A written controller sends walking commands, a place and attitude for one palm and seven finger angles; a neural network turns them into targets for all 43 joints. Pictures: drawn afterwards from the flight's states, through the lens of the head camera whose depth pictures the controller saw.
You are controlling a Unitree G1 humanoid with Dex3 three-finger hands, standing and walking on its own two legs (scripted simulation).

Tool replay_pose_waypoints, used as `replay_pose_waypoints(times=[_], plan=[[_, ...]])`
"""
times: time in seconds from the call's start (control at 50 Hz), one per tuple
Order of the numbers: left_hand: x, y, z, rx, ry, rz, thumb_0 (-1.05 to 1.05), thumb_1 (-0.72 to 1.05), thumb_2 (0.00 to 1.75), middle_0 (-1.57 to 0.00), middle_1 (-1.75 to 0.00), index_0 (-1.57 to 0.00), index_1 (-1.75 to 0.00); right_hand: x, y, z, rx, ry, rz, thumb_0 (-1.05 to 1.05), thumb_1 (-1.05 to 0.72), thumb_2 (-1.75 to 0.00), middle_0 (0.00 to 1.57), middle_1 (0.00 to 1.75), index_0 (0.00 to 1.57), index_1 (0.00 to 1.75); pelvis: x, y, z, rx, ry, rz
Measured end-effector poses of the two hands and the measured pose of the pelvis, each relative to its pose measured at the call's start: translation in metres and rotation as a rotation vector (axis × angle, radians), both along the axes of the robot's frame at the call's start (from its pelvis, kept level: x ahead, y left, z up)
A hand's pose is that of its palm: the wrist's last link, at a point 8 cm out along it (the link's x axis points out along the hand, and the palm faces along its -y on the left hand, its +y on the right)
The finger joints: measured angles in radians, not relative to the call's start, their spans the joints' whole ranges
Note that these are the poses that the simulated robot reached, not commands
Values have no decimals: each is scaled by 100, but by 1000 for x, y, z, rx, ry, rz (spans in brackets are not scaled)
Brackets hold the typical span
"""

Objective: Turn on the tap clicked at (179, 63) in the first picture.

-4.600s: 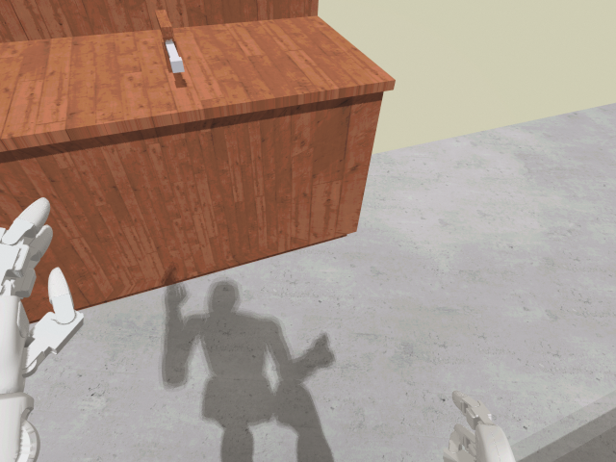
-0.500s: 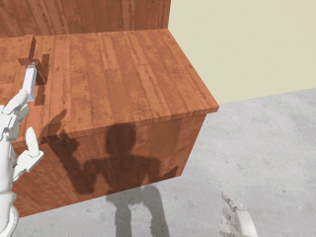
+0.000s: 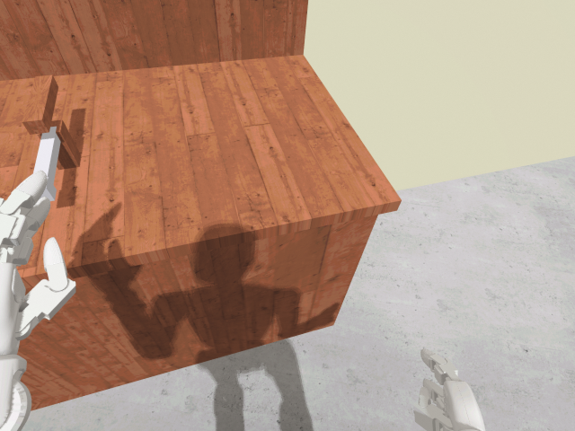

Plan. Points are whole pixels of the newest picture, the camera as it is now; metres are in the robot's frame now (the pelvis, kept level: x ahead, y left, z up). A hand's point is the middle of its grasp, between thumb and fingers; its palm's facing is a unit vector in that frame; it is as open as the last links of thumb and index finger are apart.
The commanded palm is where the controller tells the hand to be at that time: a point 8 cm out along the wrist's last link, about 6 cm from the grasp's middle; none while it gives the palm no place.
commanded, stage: look again from close up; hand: left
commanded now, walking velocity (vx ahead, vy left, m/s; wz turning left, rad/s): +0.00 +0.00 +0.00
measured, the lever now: (41, 190) +0.40 +0.42 +0.07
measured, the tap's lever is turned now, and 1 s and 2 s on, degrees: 0 0 0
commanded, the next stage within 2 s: shuffle to correct the standing spot in 0.40 s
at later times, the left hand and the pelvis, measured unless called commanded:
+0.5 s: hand (60, 299) +0.20 +0.25 +0.15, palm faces +0.39 -0.85 -0.36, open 7.4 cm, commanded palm +0.15 +0.28 +0.17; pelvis -0.01 +0.00 +0.00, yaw +1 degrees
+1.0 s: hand (57, 271) +0.23 +0.27 +0.15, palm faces +0.42 -0.82 -0.38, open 7.4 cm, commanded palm +0.17 +0.30 +0.17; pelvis +0.02 +0.02 -0.02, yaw +2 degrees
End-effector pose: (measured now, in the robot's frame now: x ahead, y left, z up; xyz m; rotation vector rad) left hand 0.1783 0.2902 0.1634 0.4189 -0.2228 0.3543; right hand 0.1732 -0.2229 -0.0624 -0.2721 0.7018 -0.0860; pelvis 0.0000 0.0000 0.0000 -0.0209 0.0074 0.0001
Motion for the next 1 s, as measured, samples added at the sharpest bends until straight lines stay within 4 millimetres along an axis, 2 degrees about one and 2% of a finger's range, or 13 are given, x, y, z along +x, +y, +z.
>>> replay_pose_waypoints(times=[0.24, 0.5, 0.72, 0.86, 1.0], plan=[[-9, 0, 0, -3, 7, 9, 1, 89, 90, -21, -30, -21, -30, -14, 0, -5, 13, 21, -18, 1, -90, -90, 20, 30, 20, 30, -6, 0, 1, -2, -5, 3], [-16, 1, 0, -3, 4, 17, 1, 89, 90, -21, -30, -21, -30, -17, 6, -6, 22, 20, -4, 1, -90, -90, 20, 30, 20, 30, -11, 1, 1, 0, -9, 10], [-15, 5, -5, 1, 4, 21, 1, 89, 90, -21, -30, -21, -30, -9, 1, -10, 3, 16, -5, 1, -90, -90, 20, 30, 20, 30, -3, 5, -5, -10, -8, 23], [-2, 15, -2, 34, -45, 25, 1, 88, 90, -21, -30, -21, -30, 1, 3, -18, -3, 17, -17, 1, -90, -90, 20, 30, 20, 30, 9, 12, -14, 6, -13, 26], [10, 15, 3, 67, -93, 11, 1, 89, 90, -21, -30, -21, -30, 14, 14, -29, 32, 21, -11, 1, -90, -90, 20, 30, 20, 30, 22, 16, -22, -3, -6, 29]])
